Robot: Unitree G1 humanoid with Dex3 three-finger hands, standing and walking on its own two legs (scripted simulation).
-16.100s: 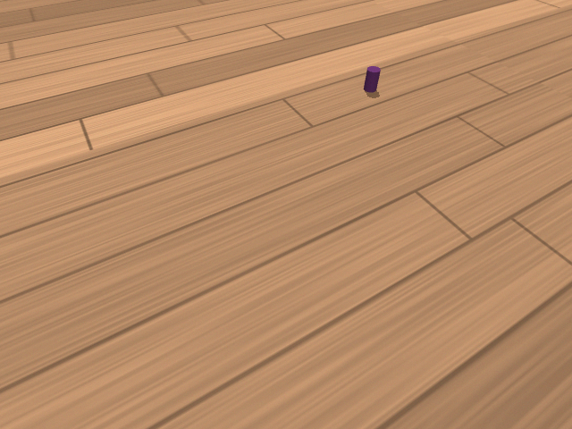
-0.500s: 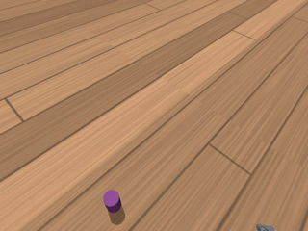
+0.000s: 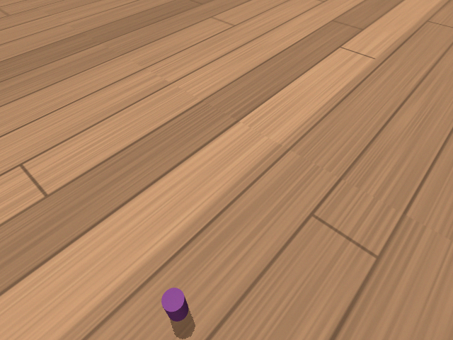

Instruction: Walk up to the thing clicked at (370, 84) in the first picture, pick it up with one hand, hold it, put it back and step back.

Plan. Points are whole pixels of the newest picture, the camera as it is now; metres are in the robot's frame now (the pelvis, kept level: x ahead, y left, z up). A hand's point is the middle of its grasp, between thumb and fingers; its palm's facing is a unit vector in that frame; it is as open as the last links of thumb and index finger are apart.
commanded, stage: walk up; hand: left
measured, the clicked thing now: (175, 305) +0.38 +0.22 -0.71
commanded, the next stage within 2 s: none
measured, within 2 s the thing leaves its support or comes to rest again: neither
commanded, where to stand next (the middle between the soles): +0.04 +0.01 m, yaw -3 degrees
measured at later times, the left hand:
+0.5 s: hand out of the picture +0.10 +0.24 -0.15, palm faces -0.02 -0.94 -0.33, open 7.3 cm
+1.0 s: hand out of the picture +0.06 +0.29 -0.18, palm faces -0.08 -0.94 -0.32, open 7.3 cm
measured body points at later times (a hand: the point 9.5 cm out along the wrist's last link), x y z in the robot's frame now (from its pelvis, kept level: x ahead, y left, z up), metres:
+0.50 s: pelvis +0.01 +0.00 +0.00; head +0.01 -0.01 +0.45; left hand +0.10 +0.29 -0.13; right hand +0.08 -0.31 -0.13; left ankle -0.01 +0.14 -0.74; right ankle +0.04 -0.14 -0.74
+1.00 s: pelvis -0.07 +0.04 -0.01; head -0.01 +0.07 +0.43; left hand +0.06 +0.34 -0.16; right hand -0.04 -0.29 -0.12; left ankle -0.06 +0.14 -0.74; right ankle -0.06 -0.11 -0.69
